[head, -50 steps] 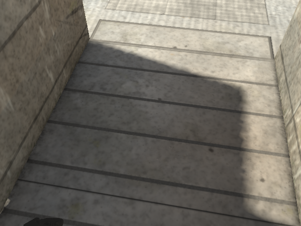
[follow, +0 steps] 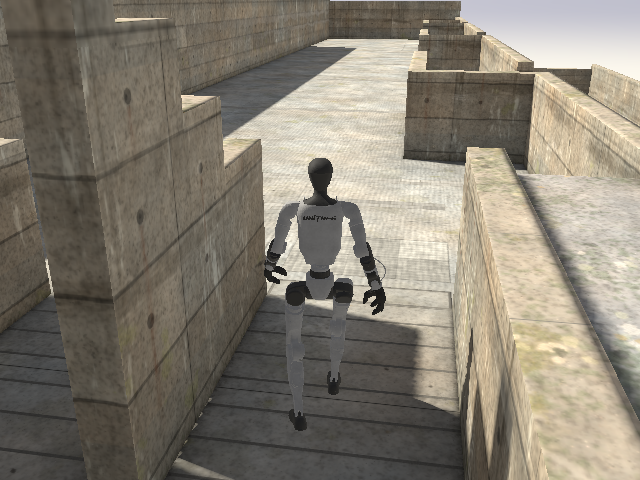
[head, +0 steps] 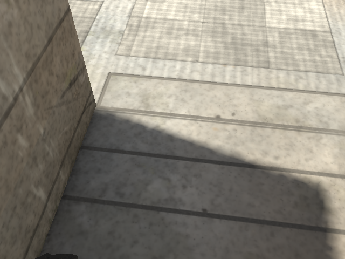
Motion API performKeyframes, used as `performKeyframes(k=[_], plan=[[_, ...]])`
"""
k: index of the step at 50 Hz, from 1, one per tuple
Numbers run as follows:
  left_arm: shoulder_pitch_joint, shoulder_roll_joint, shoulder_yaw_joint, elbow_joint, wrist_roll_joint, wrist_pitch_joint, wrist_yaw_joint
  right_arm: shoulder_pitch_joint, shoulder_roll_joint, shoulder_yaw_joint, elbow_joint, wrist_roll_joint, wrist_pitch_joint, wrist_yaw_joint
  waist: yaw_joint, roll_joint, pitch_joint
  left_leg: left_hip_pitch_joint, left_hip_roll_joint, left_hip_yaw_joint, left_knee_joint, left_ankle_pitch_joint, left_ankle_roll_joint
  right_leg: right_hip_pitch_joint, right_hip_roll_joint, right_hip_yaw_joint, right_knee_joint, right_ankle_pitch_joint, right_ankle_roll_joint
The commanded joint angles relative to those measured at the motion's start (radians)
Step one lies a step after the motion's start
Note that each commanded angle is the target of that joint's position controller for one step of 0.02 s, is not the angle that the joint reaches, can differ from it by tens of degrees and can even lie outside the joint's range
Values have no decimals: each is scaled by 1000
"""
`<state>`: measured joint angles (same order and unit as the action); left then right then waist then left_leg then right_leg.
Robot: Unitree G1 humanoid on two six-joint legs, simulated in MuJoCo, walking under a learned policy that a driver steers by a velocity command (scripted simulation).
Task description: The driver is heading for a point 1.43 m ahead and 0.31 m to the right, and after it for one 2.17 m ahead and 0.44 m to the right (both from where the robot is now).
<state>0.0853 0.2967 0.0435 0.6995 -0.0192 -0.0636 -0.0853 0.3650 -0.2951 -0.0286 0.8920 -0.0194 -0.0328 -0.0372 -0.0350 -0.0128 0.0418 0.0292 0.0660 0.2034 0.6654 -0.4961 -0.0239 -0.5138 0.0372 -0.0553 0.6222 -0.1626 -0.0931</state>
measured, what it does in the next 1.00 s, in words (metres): walks ahead, turning right: left foot, then right foot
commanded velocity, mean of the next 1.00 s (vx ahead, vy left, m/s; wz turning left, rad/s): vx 0.50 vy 0.00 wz -0.38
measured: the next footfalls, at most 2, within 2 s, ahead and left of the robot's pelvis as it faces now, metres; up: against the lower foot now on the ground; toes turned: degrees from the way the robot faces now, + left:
left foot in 0.44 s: +0.46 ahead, +0.09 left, +0.00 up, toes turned -21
right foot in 0.94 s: +0.62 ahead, -0.26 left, +0.00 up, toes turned -24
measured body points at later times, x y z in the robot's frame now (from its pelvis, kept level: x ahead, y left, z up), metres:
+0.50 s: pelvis +0.30 +0.01 +0.01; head +0.32 +0.01 +0.46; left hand +0.43 +0.28 -0.10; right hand +0.42 -0.29 -0.06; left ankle +0.42 +0.10 -0.71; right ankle +0.12 -0.07 -0.68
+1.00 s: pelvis +0.53 -0.13 +0.01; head +0.55 -0.15 +0.46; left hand +0.83 +0.01 -0.05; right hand +0.42 -0.38 -0.13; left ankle +0.44 +0.08 -0.65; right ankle +0.58 -0.24 -0.71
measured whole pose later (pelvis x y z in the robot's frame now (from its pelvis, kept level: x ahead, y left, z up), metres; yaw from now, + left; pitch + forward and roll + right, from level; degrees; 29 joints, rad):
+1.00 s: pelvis +0.53 -0.13 +0.01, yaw -23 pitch +1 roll +1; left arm 0.08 0.26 0.04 0.65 -0.01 -0.05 -0.02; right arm 0.37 -0.30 -0.03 0.95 0.02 -0.08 0.01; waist -0.07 0.02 0.03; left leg -0.16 0.02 -0.04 0.91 -0.48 0.01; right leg -0.44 0.01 -0.03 0.58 -0.17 -0.07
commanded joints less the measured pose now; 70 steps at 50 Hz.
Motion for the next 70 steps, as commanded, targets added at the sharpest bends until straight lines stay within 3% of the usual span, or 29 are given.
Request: performKeyframes(k=[1,2,3,4,5,7,13,18,21,22,23,24,25,27,31,36,39,43,45,46,47,48,49,50,52,54,58,63,70], plan=[[334,265,91,-20,-1,-1,36,49,-96,-1,-133,16,-90,29,131,-176,-457,-774,-134,-285,821,-112,0,968,-392,971,-288,-145,-373],[330,204,76,-7,8,-5,42,-108,-174,-26,-179,66,-120,42,180,-89,-315,-866,-62,-329,797,-16,29,898,-351,798,-318,-97,-300],[265,180,69,-12,5,-8,47,-156,-160,-20,-201,64,-133,40,139,-18,-198,-851,-20,-315,697,76,44,736,-305,658,-315,15,-256],[189,160,59,-33,4,-10,49,-154,-159,-26,-189,33,-128,31,82,35,-126,-781,12,-305,610,126,35,563,-268,552,-324,173,-229],[149,139,52,-50,15,-12,52,-130,-172,-36,-185,13,-115,28,45,15,-107,-687,32,-310,552,152,24,453,-237,486,-339,283,-223],[127,118,47,-60,10,-7,60,-104,-125,-33,-186,8,-86,30,6,1,-83,-626,43,-294,448,166,-2,348,-192,419,-381,295,-219],[209,169,65,-41,-4,11,98,-302,-60,-14,-244,4,-76,36,75,-48,-50,-545,-34,-245,-3,521,-56,228,-97,296,-375,248,-143],[274,156,65,-17,-11,28,105,-387,-106,-33,-274,26,-93,52,98,-81,-53,-491,-71,-293,-177,543,-30,338,-144,430,-291,96,-102],[236,135,63,-21,-6,44,113,-261,-146,-56,-218,16,-112,51,7,-113,-58,-345,-69,-291,-229,424,19,377,-141,484,-196,93,-66],[222,97,49,-36,-4,39,110,-159,-185,-73,-191,-1,-113,45,-44,-83,-132,-146,-16,-323,-232,440,57,316,-79,432,-40,106,-36],[269,31,28,-48,16,31,106,-23,-244,-88,-179,-11,-108,34,-75,46,-275,109,159,-499,-201,405,112,181,5,337,226,-140,10],[394,22,22,-76,-25,21,106,49,-293,-102,-136,-11,-94,44,-12,416,-370,308,354,-974,-317,132,263,-106,80,254,512,-454,48],[377,121,36,-35,-26,19,110,-1,-188,-80,-158,11,-93,49,-31,251,-280,241,330,-990,-358,-65,245,-201,2,278,625,-393,65],[247,134,43,-37,-21,13,113,-92,-127,-60,-165,1,-73,39,-31,95,-88,-6,246,-735,-400,80,196,-174,-47,213,627,-221,88],[184,65,33,-68,-23,2,98,-101,-84,-46,-123,10,-70,33,9,131,-25,-114,151,-522,-475,276,212,-140,-97,166,456,-141,82],[21,-1,-3,-127,-4,-1,82,-62,-134,-54,-77,32,-67,38,-36,104,9,-119,137,-400,-524,398,232,-133,-127,83,141,31,105],[-50,15,-2,-148,-12,-5,75,-24,-159,-54,-48,31,-67,41,-45,100,17,-128,146,-345,-522,527,227,-51,-103,62,19,144,89],[-67,53,11,-146,-5,0,68,-7,-181,-56,-5,52,-58,47,-20,107,30,-60,187,-310,-480,584,197,8,-90,55,-45,124,46],[17,80,28,-120,10,3,68,-11,-167,-48,12,62,-53,45,44,90,-13,-65,175,-274,-368,736,163,174,-60,33,-102,104,25],[156,117,53,-72,14,8,74,-16,-156,-40,17,55,-52,43,111,73,-92,-109,132,-235,-211,841,139,360,-36,14,-99,96,6],[331,195,81,-33,22,20,83,-13,-120,-22,-11,27,-53,39,172,-39,-241,-279,68,-181,84,631,92,649,-187,191,-96,74,-42],[368,284,89,-25,23,29,81,114,0,15,-26,17,-70,44,101,-319,-377,-598,-103,-197,437,-13,33,905,-402,652,-242,-139,-194],[347,192,66,-29,16,23,69,83,-97,-6,-17,43,-84,50,125,-228,-373,-718,-77,-312,581,-76,45,868,-419,836,-386,-381,-211],[268,135,47,-34,8,8,64,-21,-167,-27,-39,63,-89,51,116,-141,-196,-789,-25,-303,609,9,65,734,-394,704,-392,-345,-172],[165,90,34,-30,17,-11,56,-93,-130,-24,-46,39,-89,42,61,-50,-71,-732,50,-289,519,185,66,519,-303,464,-416,-55,-134],[148,69,31,-15,25,-23,55,-68,-97,-21,-36,30,-76,44,20,-69,-72,-640,78,-298,452,259,56,446,-257,357,-458,93,-122],[199,105,43,27,16,-34,71,-147,-72,-26,-52,25,-46,51,17,-35,-21,-713,77,-278,319,360,21,426,-255,261,-502,227,-138],[261,121,42,73,14,-23,84,-326,-48,-21,-98,24,-52,70,71,-42,30,-673,40,-233,14,625,12,393,-197,142,-534,200,-98],[381,135,44,165,5,6,94,-504,-48,-10,-173,35,-67,105,113,-35,63,-724,1,-219,-182,566,62,639,-280,142,-451,325,-88]])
